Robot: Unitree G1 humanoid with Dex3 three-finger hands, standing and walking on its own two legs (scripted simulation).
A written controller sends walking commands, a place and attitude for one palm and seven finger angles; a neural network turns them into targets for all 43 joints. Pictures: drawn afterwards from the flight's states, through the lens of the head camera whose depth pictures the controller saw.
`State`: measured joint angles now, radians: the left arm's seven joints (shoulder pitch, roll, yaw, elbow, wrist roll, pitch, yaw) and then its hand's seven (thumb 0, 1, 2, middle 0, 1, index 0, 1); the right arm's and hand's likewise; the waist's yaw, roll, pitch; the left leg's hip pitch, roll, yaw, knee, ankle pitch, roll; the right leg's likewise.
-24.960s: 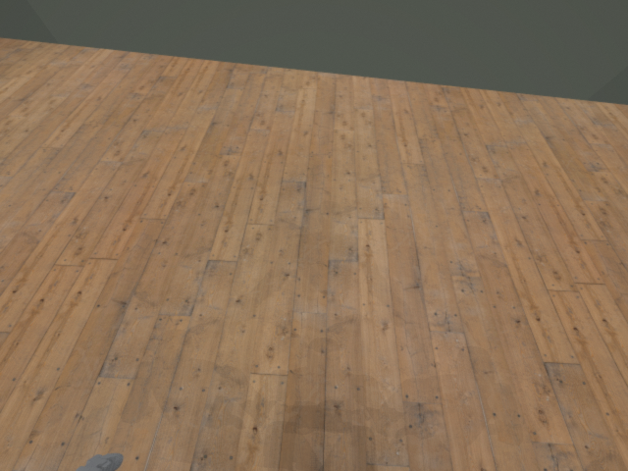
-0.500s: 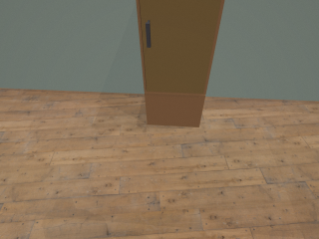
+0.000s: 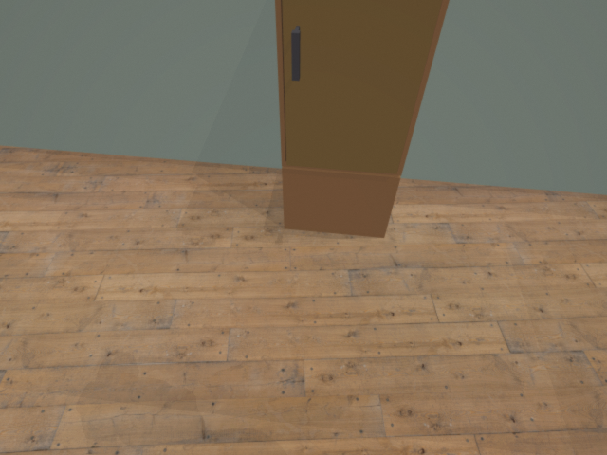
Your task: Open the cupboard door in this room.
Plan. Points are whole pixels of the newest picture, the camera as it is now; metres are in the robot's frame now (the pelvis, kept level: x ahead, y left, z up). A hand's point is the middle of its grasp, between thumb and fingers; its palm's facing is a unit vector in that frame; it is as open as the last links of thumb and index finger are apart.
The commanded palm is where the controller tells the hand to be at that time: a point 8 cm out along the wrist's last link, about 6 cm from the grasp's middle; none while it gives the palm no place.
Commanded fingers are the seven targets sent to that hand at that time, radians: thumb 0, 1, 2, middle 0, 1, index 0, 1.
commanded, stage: look at it before walking up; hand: left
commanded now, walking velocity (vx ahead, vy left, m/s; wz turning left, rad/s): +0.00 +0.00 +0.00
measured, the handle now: (296, 53) +1.10 +0.10 +0.04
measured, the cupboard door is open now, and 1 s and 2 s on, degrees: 0 0 0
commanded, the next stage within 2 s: walk to a spot facing it in 0.48 s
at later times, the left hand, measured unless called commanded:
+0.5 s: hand out of the picture -0.03 +0.17 -0.18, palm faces +0.04 -0.98 -0.17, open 7.4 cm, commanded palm none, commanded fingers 0.00 0.90 0.90 -0.20 -0.30 -0.20 -0.30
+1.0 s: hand out of the picture +0.07 +0.15 -0.18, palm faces -0.02 -0.97 -0.25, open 7.4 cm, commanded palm none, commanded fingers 0.00 0.90 0.90 -0.20 -0.30 -0.20 -0.30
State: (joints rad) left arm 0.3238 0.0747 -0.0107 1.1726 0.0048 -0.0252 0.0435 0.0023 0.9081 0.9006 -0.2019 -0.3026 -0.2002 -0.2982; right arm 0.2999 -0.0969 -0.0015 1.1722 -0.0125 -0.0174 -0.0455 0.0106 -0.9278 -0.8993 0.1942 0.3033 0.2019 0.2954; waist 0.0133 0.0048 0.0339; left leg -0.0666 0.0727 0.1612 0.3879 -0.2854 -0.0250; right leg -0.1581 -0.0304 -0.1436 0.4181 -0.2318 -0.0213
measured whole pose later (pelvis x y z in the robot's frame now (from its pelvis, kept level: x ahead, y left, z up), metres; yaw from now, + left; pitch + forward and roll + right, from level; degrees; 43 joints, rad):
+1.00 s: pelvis +0.04 -0.04 -0.03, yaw -8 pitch -1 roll +1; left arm 0.30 0.14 0.07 1.03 0.02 -0.05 0.00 0.00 0.91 0.90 -0.20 -0.30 -0.20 -0.30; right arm 0.34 -0.18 -0.06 1.12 -0.02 0.02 0.00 0.00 -0.91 -0.90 0.20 0.30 0.20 0.30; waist 0.03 0.06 0.07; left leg -0.24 0.14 0.14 0.96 -0.52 -0.02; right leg -0.34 -0.03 -0.15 0.70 -0.33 -0.06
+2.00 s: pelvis +0.31 -0.06 +0.00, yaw -5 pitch -1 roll +1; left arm 0.32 0.16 0.04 1.09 0.02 -0.05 0.02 0.00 0.93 0.90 -0.20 -0.30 -0.20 -0.30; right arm 0.28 -0.17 -0.06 1.09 -0.03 0.02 0.02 0.00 -0.92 -0.90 0.19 0.30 0.20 0.30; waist 0.00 0.01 0.02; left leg -0.42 0.06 0.06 0.91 -0.35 -0.01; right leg -0.13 -0.05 -0.12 0.42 -0.27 0.00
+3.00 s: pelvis +0.53 -0.06 -0.01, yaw -5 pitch -2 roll +0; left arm 0.16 0.20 0.05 1.00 0.03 0.02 0.03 0.00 0.92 0.90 -0.21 -0.30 -0.20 -0.30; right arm 0.11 -0.20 -0.06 1.00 -0.01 0.04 -0.01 0.00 -0.92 -0.90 0.19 0.30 0.20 0.30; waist 0.03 -0.01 0.12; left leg -0.36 0.03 0.04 0.79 -0.40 -0.04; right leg -0.32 -0.08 -0.15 0.54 -0.19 -0.02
